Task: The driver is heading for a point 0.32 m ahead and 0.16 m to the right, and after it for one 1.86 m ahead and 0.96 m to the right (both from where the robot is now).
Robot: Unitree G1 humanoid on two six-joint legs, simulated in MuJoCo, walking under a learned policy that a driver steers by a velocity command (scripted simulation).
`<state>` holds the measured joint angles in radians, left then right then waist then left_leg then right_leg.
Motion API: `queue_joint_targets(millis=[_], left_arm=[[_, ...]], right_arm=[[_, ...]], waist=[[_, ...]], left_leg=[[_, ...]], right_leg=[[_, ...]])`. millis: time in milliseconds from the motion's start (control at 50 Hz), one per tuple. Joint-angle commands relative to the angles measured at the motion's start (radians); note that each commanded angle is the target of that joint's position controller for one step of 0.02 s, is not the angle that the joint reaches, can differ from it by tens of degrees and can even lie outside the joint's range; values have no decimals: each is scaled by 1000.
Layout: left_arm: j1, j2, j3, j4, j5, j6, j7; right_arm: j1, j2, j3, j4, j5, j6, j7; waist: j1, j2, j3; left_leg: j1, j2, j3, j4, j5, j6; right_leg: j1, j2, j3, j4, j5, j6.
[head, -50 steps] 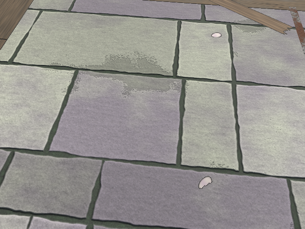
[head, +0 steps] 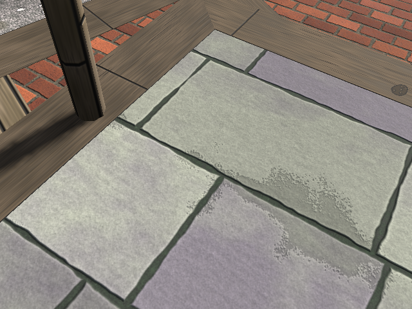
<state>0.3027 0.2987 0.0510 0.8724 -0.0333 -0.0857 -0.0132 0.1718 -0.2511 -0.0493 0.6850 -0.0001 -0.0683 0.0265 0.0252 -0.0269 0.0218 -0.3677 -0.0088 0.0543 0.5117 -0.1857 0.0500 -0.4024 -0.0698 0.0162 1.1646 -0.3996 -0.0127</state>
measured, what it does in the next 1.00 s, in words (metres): walks ahead, turning right: right foot, then left foot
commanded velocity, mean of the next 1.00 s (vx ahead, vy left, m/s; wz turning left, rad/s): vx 0.24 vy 0.00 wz -0.48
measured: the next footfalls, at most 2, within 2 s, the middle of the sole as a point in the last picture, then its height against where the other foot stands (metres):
right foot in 0.42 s outside the picture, level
left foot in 0.90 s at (202, 307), level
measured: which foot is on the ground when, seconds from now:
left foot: down 0.00-0.40, up 0.42-0.88, down 0.90-1.00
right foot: up 0.00-0.40, down 0.42-0.90, up 0.92-1.00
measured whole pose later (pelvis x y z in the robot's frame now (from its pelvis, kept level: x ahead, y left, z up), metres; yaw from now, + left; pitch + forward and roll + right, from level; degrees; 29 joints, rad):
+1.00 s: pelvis +0.35 -0.04 +0.00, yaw -34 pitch +3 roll +0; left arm 0.16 0.33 0.09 0.62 -0.01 0.04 0.02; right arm 0.17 -0.27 -0.06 0.71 -0.03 -0.02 -0.03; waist 0.00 -0.04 0.01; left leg -0.34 0.00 -0.04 0.52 -0.23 0.00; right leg -0.53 0.13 0.13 1.02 -0.48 0.03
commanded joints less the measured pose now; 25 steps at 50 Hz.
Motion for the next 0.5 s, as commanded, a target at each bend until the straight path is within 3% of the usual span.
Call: queue_joint_targets(millis=[20, 80, 140, 200, 260, 300, 340, 380, 400, 420, 440, 460, 480, 500], left_arm=[[-5, 84, 26, -71, 3, 9, 2], [-15, 51, 25, -74, 3, 37, 8], [-79, 42, 27, -95, 8, 38, 6], [-162, 23, 19, -121, 14, 32, -11], [-262, 2, 6, -166, 17, 30, -29], [-302, 2, 5, -200, 24, 28, -44], [-284, 22, 15, -225, 29, 26, -59], [-136, 75, 43, -205, 26, 27, -63], [-1, 127, 70, -174, 27, 26, -52], [80, 213, 95, -164, 31, 32, -25], [20, 304, 97, -197, 53, 34, -12], [58, 249, 87, -230, 50, 37, -18], [-4, 199, 75, -241, 41, 37, -20], [-62, 154, 65, -242, 17, 42, -16]], right_arm=[[61, -96, -34, -17, -7, -27, 0], [62, -114, -44, 16, -18, -51, -8], [89, -121, -47, 48, -21, -53, -24], [94, -140, -50, 65, -15, -49, -34], [147, -160, -56, 97, -6, -38, -41], [144, -170, -59, 107, 0, -17, -48], [132, -195, -64, 105, 9, 4, -60], [102, -222, -71, 92, 19, 23, -75], [80, -217, -68, 83, 26, 26, -77], [112, -177, -52, 65, 3, 14, -74], [263, -46, -11, 37, -41, -7, -51], [216, -143, -21, 51, -12, -27, -35], [106, -169, -30, 17, 23, -27, -34], [62, -159, -28, 8, 14, -20, -46]], waist=[[-24, 140, -77], [-5, 105, -30], [-20, 88, 0], [-48, 82, 26], [-92, 64, 65], [-96, 67, 85], [-72, 103, 40], [6, 136, -59], [81, 110, -127], [105, -21, -211], [-38, -247, -350], [60, -98, -546], [62, -46, -419], [30, 25, -276]], left_leg=[[250, 260, -263, -308, 127, 172], [196, 259, -153, -371, 206, 173], [242, 252, -62, -382, 255, 151], [263, 238, 25, -393, 256, 122], [342, 268, 67, -382, 273, 113], [390, 273, 106, -309, 445, 96], [426, 277, 128, -196, 714, 71], [431, 258, 137, 14, 938, 36], [368, 215, 153, 210, 870, 0], [145, 147, 154, 510, 468, -65], [-255, -43, 44, 897, -527, -135], [-269, -39, -167, 991, -519, -119], [-322, 8, -174, 953, -425, -98], [-349, 45, -149, 866, -341, -95]], right_leg=[[-237, -83, 69, 12, 118, 0], [-260, -71, 94, -38, 216, 20], [-330, -52, 118, -170, 362, 28], [-307, -38, 67, -341, 493, 18], [-331, -33, 17, -449, 499, -2], [-328, -14, -30, -513, 444, -18], [-251, 32, -87, -535, 357, -40], [-69, 107, -130, -558, 290, -77], [123, 140, -120, -654, 394, -110], [393, 18, 60, -658, 757, -168], [741, -271, 521, -587, 1186, -391], [760, -309, 634, -675, 1064, -443], [657, -257, 498, -708, 950, -390], [502, -198, 405, -740, 829, -335]])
